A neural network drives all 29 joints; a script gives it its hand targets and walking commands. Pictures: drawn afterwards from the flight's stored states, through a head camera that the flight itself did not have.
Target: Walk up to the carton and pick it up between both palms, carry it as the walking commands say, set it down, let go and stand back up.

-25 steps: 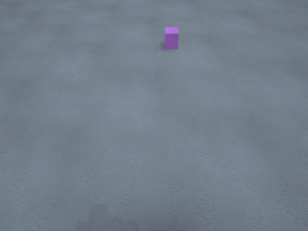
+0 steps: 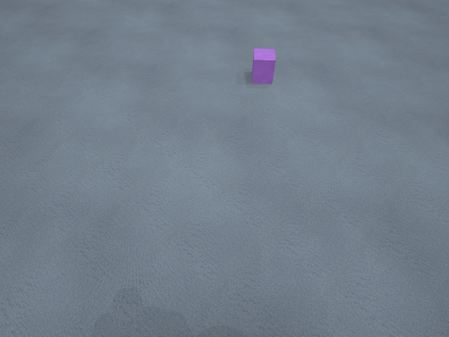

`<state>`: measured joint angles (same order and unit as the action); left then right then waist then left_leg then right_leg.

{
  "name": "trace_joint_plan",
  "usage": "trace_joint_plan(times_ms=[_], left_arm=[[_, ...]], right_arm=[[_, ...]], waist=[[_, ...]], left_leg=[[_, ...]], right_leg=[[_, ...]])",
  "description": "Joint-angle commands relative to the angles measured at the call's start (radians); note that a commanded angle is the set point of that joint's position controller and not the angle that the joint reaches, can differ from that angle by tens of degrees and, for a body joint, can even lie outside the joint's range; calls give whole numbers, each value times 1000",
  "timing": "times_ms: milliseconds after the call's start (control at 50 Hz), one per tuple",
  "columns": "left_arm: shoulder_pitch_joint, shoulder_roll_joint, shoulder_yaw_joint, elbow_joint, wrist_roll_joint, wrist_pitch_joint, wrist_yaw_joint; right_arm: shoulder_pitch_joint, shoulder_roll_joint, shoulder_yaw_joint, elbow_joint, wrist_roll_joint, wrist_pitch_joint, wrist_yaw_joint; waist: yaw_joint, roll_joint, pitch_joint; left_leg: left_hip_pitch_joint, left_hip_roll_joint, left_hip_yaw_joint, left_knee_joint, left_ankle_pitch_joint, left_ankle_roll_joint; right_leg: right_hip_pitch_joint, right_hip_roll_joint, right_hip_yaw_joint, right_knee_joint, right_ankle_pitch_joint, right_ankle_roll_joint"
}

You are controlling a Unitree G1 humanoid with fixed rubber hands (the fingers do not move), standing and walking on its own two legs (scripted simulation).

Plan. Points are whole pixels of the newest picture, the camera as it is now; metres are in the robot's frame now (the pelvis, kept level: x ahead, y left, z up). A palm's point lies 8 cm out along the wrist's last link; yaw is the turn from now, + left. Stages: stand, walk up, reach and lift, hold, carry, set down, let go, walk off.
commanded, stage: walk up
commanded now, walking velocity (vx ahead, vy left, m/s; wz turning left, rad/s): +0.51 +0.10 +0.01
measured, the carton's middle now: (263, 66) +2.13 -0.30 -0.67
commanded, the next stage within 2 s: none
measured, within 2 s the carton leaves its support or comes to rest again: neither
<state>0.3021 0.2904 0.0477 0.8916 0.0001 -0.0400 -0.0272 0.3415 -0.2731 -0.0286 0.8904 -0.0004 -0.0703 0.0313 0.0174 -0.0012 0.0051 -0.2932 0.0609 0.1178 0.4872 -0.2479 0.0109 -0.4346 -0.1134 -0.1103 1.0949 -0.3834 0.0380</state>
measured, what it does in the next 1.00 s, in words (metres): walks ahead: right foot, then left foot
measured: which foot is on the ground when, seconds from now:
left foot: down 0.00-0.32, up 0.34-0.82, down 0.84-1.00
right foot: up 0.00-0.28, down 0.30-0.84, up 0.86-1.00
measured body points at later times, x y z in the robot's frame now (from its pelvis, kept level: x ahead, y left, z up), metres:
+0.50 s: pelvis +0.26 -0.07 +0.01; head +0.28 -0.10 +0.45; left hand +0.30 +0.22 -0.11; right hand +0.33 -0.33 -0.15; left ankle +0.18 +0.09 -0.64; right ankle +0.28 -0.15 -0.74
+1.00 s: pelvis +0.50 +0.00 +0.00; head +0.55 +0.01 +0.45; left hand +0.56 +0.27 -0.15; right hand +0.55 -0.28 -0.12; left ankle +0.56 +0.11 -0.74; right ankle +0.42 -0.14 -0.66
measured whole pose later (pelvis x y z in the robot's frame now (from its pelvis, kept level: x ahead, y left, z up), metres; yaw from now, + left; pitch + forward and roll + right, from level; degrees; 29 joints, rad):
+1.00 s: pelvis +0.50 +0.00 +0.00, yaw -3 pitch +2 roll -2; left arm 0.27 0.29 0.04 0.91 0.00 -0.05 -0.03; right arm 0.29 -0.26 -0.03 0.89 0.00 -0.07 0.03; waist 0.01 -0.01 0.06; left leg -0.35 0.08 0.09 0.48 -0.17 0.01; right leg -0.41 -0.08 -0.09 1.05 -0.38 0.03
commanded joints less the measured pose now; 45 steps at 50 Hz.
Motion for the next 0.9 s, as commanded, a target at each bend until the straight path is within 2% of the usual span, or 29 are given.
trace_joint_plan(times_ms=[0, 20, 60, 100, 120, 160, 180, 220, 240, 260, 280, 300, 320, 340, 360, 380, 400, 460, 480, 520, 680, 720, 740, 760, 780, 800, 820, 840, 880], left_arm=[[-45, 16, 16, -63, 43, -11, -16], [-100, 30, 14, -74, 43, -6, -17], [-161, 23, 8, -96, 38, 8, -24], [-179, -16, -6, -98, 44, 11, -32], [-253, -2, -5, -119, 42, 12, -30], [-315, 3, -11, -135, 28, 16, -38], [-288, 0, -12, -149, 31, 6, -32], [-198, 28, -21, -120, 36, -14, -27], [-129, 45, -7, -76, 34, -12, -21], [59, 103, 14, -21, 46, -25, -2], [232, 197, 58, 36, 57, -30, 13], [298, 302, 79, 46, 46, -25, 22], [248, 283, 54, 24, 40, -20, 16], [160, 235, 41, 1, 47, -25, 19], [102, 183, 34, -21, 36, -29, 18], [64, 148, 30, -23, 28, -34, 20], [67, 118, 26, -11, 23, -42, 18], [111, 85, 10, 6, 14, -55, 17], [161, 88, 20, 5, 12, -54, 18], [184, 93, 13, 22, 15, -57, 21], [211, 107, 25, 22, 23, -30, 22], [203, 121, 34, 29, 21, -30, 23], [200, 129, 28, 34, 16, -23, 26], [202, 152, 35, 30, 3, -24, 28], [175, 129, 41, 20, 2, -26, 28], [219, 85, 27, 15, 9, -26, 21], [245, 14, 5, -15, 3, -23, 16], [115, 44, 19, -31, 13, -16, 14], [90, 46, 12, -25, 25, -21, 0]], right_arm=[[148, -82, -10, 35, -12, -34, -16], [145, -101, -16, 27, -10, -30, -15], [173, -108, -35, 17, -7, -41, -29], [164, -86, -29, 16, -14, -16, -33], [196, -72, -24, 16, -13, -15, -38], [197, -93, -45, 25, -22, -9, -36], [155, -114, -52, 3, -17, -5, -37], [126, -153, -52, 34, -12, 6, -34], [127, -141, -42, 37, -14, 9, -30], [104, -149, -36, -1, -16, 0, -22], [106, -95, -12, -18, -18, -7, -13], [132, -35, 2, -45, -18, -8, -8], [102, -87, -26, -46, -21, 4, -12], [10, -93, -29, -65, -27, 4, -4], [5, -65, -27, -38, -27, 6, -8], [-13, -65, -27, -40, -24, 13, 1], [28, -37, -20, -6, -27, 24, 10], [7, -26, -27, 6, -32, 43, 23], [-56, -17, -17, -8, -33, 43, 28], [-163, -17, -17, -25, -38, 60, 29], [-305, 13, 17, -65, -26, 47, 45], [-280, 12, 18, -66, -27, 33, 42], [-296, 11, 23, -44, -26, 18, 39], [-208, -3, 18, -18, -28, 8, 28], [-45, -58, -9, 34, -35, -2, 17], [129, -145, -37, 94, -52, -16, 0], [211, -275, -73, 78, -53, -18, -11], [253, -297, -84, 100, -35, -12, -14], [24, -176, -46, 33, -29, -4, -10]], waist=[[-60, 129, -70], [-68, 118, -54], [-57, 34, 58], [-69, 221, 62], [-97, 133, 24], [-110, 148, 125], [-89, 226, 96], [-38, 169, 0], [-7, 134, -59], [63, -24, -188], [155, -292, -256], [116, -410, -287], [79, -218, -252], [55, -78, -73], [16, -11, -9], [6, -127, 53], [-15, -139, 57], [-8, -154, 88], [24, -200, 35], [29, -134, 129], [52, -139, 206], [39, -192, 135], [68, -211, 98], [22, -212, 14], [-47, -108, -89], [-106, 83, -228], [-107, 267, -267], [-98, 156, -204], [-56, 111, -48]], left_leg=[[360, 201, -178, -198, 344, 63], [327, 228, -181, -229, 303, 113], [308, 283, -173, -262, 384, 105], [292, 237, -62, -288, 190, 117], [358, 215, -86, -293, 102, 121], [304, 229, -76, -336, 84, 107], [279, 221, -59, -310, 93, 114], [276, 168, 14, -179, 244, 74], [230, 128, 37, -44, 272, 68], [174, 93, 40, 201, 281, 48], [-87, 10, 29, 495, 149, 16], [-327, -115, -32, 714, -309, 2], [-370, -37, -141, 834, -297, 15], [-408, -1, -134, 842, -232, 9], [-353, 33, -143, 790, -131, 19], [-345, 45, -136, 719, -61, 10], [-279, 52, -129, 689, -17, 11], [-306, 20, -79, 615, 70, -11], [-331, 11, -60, 569, 51, -16], [-383, 45, -61, 525, 91, -46], [-310, 20, 30, 168, 75, -60], [-237, -1, 29, 61, 47, -49], [-264, -19, 65, 3, 24, -43], [-116, -52, 96, -76, 66, -15], [149, -28, 33, -75, 67, 8], [426, 115, -148, -63, -11, 75], [610, 392, -600, -171, 29, 97], [535, 444, -685, -258, -39, 114], [259, 319, -447, -300, -229, 115]], right_leg=[[-289, 7, 38, 69, 115, -18], [-287, 5, 32, 26, 91, -12], [-343, -17, 31, -24, 159, -19], [-335, -9, 19, -156, 209, -5], [-347, -5, 6, -159, 217, -10], [-292, 1, -7, -346, 197, -8], [-191, -6, -8, -390, 167, -14], [-24, 46, -65, -513, 161, -28], [135, 62, -95, -578, 221, -31], [349, 58, -104, -591, 254, -56], [574, -122, 160, -630, 111, -98], [651, -392, 654, -824, 59, -178], [605, -405, 730, -876, -34, -221], [496, -372, 647, -884, 0, -230], [381, -312, 499, -861, 160, -158], [309, -238, 368, -901, 186, -122], [271, -210, 320, -914, 198, -70], [306, -156, 194, -902, 383, -48], [410, -157, 197, -881, 442, -95], [322, -202, 204, -945, 375, -115], [359, -176, 51, -946, 276, -124], [431, -184, 57, -887, 421, -121], [538, -169, 40, -810, 547, -126], [532, -158, 8, -711, 695, -109], [400, -115, 12, -510, 658, -74], [183, -42, -28, -225, 397, -45], [-108, 104, 15, 14, -129, -27], [-160, 71, 128, 107, -193, -49], [-162, 5, 101, 109, -36, -67]])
